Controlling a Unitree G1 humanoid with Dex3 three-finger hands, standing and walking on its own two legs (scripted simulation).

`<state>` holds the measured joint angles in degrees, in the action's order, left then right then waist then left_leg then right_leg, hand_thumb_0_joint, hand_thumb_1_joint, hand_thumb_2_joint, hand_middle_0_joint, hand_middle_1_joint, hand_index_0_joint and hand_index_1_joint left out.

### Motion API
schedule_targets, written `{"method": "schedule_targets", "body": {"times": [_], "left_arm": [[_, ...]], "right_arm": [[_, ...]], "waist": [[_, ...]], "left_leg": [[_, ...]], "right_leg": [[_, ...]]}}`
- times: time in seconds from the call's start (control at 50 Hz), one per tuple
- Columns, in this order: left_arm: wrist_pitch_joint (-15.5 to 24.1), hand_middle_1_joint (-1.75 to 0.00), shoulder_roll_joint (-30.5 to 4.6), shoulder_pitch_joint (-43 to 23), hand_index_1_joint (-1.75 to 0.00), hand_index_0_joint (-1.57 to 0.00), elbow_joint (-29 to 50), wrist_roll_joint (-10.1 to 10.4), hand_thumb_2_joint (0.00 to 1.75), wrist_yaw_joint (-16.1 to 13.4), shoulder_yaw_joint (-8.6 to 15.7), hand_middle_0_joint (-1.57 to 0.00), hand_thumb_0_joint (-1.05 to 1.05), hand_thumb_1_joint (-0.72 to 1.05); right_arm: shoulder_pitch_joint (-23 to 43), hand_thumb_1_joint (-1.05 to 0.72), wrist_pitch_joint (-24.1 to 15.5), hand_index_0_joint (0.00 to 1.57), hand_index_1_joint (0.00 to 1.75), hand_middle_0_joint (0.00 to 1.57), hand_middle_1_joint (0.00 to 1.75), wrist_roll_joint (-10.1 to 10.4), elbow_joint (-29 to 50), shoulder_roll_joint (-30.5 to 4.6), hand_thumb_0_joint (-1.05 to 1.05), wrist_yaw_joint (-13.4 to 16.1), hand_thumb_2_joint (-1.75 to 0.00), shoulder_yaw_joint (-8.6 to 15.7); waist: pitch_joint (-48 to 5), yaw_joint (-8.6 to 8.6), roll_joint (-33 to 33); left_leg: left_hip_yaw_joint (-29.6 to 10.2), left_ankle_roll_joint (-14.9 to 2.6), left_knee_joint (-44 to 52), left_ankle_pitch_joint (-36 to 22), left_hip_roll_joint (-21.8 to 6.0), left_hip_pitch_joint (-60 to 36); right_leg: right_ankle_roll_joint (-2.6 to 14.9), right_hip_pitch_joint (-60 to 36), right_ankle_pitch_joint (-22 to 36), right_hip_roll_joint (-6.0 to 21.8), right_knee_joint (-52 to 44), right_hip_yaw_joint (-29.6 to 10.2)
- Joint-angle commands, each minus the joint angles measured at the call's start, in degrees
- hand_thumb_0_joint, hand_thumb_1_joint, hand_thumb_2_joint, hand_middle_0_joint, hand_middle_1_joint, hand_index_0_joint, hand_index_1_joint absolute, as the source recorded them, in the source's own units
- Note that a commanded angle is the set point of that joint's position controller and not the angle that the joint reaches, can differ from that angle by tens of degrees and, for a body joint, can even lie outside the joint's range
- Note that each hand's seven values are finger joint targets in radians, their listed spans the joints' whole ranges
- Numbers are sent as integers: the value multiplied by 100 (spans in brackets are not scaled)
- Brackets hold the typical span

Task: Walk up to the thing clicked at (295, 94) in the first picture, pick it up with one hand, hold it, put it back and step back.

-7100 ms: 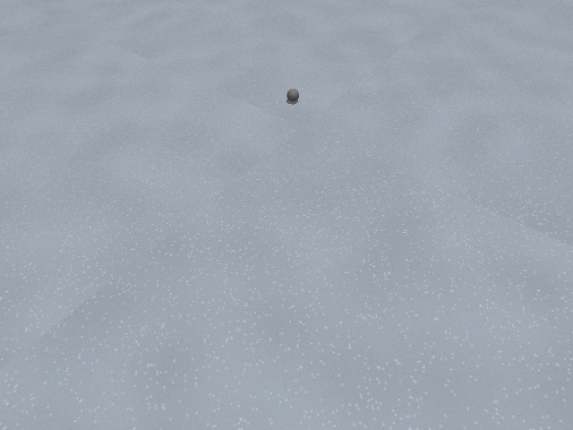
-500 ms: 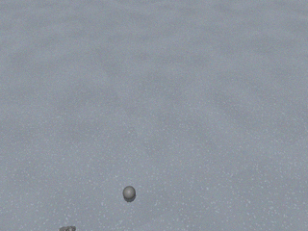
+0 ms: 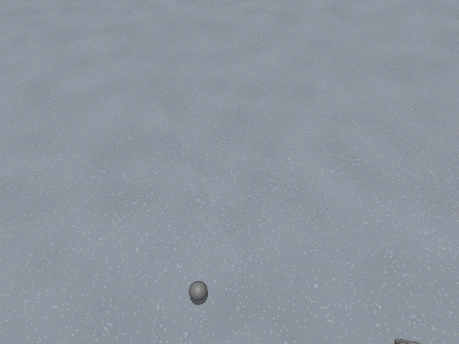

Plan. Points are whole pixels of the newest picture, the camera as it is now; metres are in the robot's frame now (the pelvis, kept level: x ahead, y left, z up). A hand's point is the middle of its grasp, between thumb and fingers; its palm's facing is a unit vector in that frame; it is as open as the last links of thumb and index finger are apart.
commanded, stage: walk up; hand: left
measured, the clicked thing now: (198, 290) +0.42 +0.22 -0.74
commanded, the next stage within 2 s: stand in 0.42 s
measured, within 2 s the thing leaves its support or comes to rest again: neither
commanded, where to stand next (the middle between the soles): +0.06 -0.01 m, yaw +2 degrees
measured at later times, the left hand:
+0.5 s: hand out of the picture +0.08 +0.24 -0.16, palm faces -0.02 -0.94 -0.34, open 7.4 cm
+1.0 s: hand out of the picture +0.13 +0.23 -0.15, palm faces +0.00 -0.94 -0.34, open 7.4 cm
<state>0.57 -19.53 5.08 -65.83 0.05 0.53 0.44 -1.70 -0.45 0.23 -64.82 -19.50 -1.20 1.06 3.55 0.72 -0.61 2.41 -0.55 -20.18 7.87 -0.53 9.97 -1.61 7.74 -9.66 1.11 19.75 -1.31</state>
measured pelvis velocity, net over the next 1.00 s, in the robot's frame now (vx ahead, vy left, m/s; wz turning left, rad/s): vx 0.05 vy -0.02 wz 0.01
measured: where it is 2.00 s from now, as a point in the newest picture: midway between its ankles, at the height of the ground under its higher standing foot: outside the picture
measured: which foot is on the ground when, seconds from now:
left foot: down 0.00-1.00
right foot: down 0.00-1.00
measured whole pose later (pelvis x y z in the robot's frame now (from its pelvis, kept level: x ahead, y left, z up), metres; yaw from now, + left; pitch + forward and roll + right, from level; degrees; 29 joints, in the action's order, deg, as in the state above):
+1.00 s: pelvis +0.05 -0.02 +0.00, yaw +1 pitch +0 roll +0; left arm 1.0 -19.3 5.4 -65.0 -0.1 0.2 0.7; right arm -3.9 -0.9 -0.2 -66.2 -20.4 -0.4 0.3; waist 2.0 -0.3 -0.7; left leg 1.0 1.6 -18.0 10.8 -2.0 6.6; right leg 0.4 3.9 -12.9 -0.4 17.3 0.1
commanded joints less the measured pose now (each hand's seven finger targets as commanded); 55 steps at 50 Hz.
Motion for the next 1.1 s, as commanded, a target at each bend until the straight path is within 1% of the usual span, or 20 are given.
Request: {"method": "schedule_targets", "body": {"times": [0.0,0.04,0.24,0.3,0.38,0.4,0.42,0.46,0.56,0.6,0.68,0.74,0.76,0.82,0.9,0.94,0.98,1.02,1.06,1.08], "left_arm": [[108,-30,-1207,-175,-30,-20,309,-29,90,-93,189,-20,0,90],[112,-30,-1201,-211,-30,-20,316,-47,90,-91,187,-20,0,90],[127,-30,-1236,-154,-30,-20,382,-55,90,-89,208,-20,0,90],[125,-30,-1238,-190,-30,-20,408,-64,90,-92,228,-20,0,90],[107,-30,-1204,-145,-30,-20,380,-38,90,-95,226,-20,0,90],[110,-30,-1201,-62,-30,-20,353,-49,90,-79,195,-20,0,90],[103,-30,-1199,-118,-30,-20,357,-57,90,-72,197,-20,0,90],[83,-30,-1209,-71,-30,-20,360,-75,90,-62,206,-20,0,90],[132,-30,-1224,-70,-30,-20,374,-61,90,-73,200,-20,0,90],[137,-30,-1230,-85,-30,-20,384,-59,90,-82,197,-20,0,90],[151,-30,-1215,-88,-30,-20,409,-55,90,-93,193,-20,0,90],[166,-30,-1222,-90,-30,-20,413,-59,90,-112,200,-20,0,90],[177,-30,-1284,-111,-30,-20,432,-49,90,-113,221,-20,0,90],[179,-30,-1252,-102,-30,-20,421,-24,90,-115,213,-20,0,90],[158,-30,-1295,-121,-30,-20,407,-26,90,-132,244,-20,0,90],[154,-30,-1261,-92,-30,-20,401,-19,90,-133,244,-20,0,90],[154,-30,-1243,-64,-30,-20,391,-27,90,-143,241,-20,0,90],[139,-30,-1268,-114,-30,-20,407,-31,90,-143,260,-20,0,90],[138,-30,-1247,-129,-30,-20,408,-22,90,-154,262,-20,0,90],[141,-30,-1251,-124,-30,-20,425,-29,90,-154,263,-20,0,90]], "right_arm": [[251,-90,-68,20,30,20,30,-31,348,-1199,0,77,-90,214],[227,-90,-63,20,30,20,30,-36,343,-1202,0,70,-90,217],[161,-90,-64,20,30,20,30,-36,376,-1205,0,62,-90,209],[63,-90,-73,20,30,20,30,-40,343,-1226,0,72,-90,220],[75,-90,-82,20,30,20,30,-29,336,-1199,0,80,-90,208],[68,-90,-102,20,30,20,30,-90,265,-1199,0,88,-90,190],[41,-90,-108,20,30,20,30,-108,255,-1244,0,92,-90,191],[73,-90,-109,20,30,20,30,-110,241,-1310,0,106,-90,216],[32,-90,-153,20,30,20,30,-104,203,-1221,0,115,-90,181],[-53,-90,-164,20,30,20,30,-90,192,-1228,0,115,-90,171],[-79,-90,-144,20,30,20,30,-89,196,-1228,0,116,-90,155],[-36,-90,-136,20,30,20,30,-79,207,-1243,0,121,-90,157],[-78,-90,-146,20,30,20,30,-74,201,-1243,0,129,-90,153],[-57,-90,-160,20,30,20,30,-71,179,-1255,0,144,-90,133],[-64,-90,-145,20,30,20,30,-55,189,-1215,0,175,-90,116],[-44,-90,-142,20,30,20,30,-59,210,-1251,0,184,-90,115],[-7,-90,-134,20,30,20,30,-58,222,-1233,0,187,-90,109],[-39,-90,-121,20,30,20,30,-65,236,-1253,0,200,-90,109],[0,-90,-122,20,30,20,30,-53,245,-1258,0,202,-90,111],[-14,-90,-117,20,30,20,30,-58,258,-1238,0,199,-90,107]], "waist": [[-432,-74,14],[-368,-103,34],[-475,-96,22],[-668,-116,53],[-602,-90,-9],[-807,-79,126],[-631,-109,35],[-507,-72,-53],[-379,-85,90],[-370,-137,114],[-366,-140,214],[-601,-149,172],[-729,-155,129],[-811,-143,32],[-884,-138,106],[-901,-118,75],[-820,-110,126],[-784,-132,109],[-816,-125,68],[-812,-128,98]], "left_leg": [[-744,-37,497,232,-741,-356],[-767,-28,533,435,-731,-290],[-730,-14,499,390,-686,-316],[-698,-33,443,55,-716,-393],[-734,-29,470,-64,-727,-331],[-762,-42,586,365,-756,-426],[-797,-38,663,718,-727,-239],[-842,-35,728,1046,-745,-123],[-737,-38,546,95,-715,-302],[-738,-19,522,-135,-711,-365],[-694,-8,439,-194,-699,-427],[-654,-15,345,-565,-725,-589],[-637,-22,306,-842,-739,-666],[-606,7,235,-1335,-770,-760],[-573,1,221,-1493,-781,-774],[-539,-11,156,-1773,-791,-841],[-537,-12,123,-1817,-788,-874],[-515,18,196,-1670,-778,-889],[-525,3,119,-1975,-808,-935],[-493,9,129,-1867,-786,-896]], "right_leg": [[213,304,258,573,-383,-460],[220,335,101,556,-433,-470],[239,250,259,564,-423,-502],[259,75,474,587,-359,-479],[243,49,510,570,-314,-444],[253,41,-129,572,-386,-429],[251,114,-332,537,-421,-440],[271,228,-522,531,-393,-450],[287,244,66,623,-416,-507],[275,233,165,600,-416,-453],[241,233,159,613,-513,-466],[243,58,626,645,-491,-450],[255,-94,974,667,-435,-460],[250,-240,1524,680,-351,-419],[256,-443,1780,685,-318,-375],[242,-481,2078,683,-297,-340],[212,-445,2187,677,-312,-314],[226,-374,2002,652,-339,-320],[227,-501,2352,681,-294,-315],[222,-493,2282,674,-320,-289]]}}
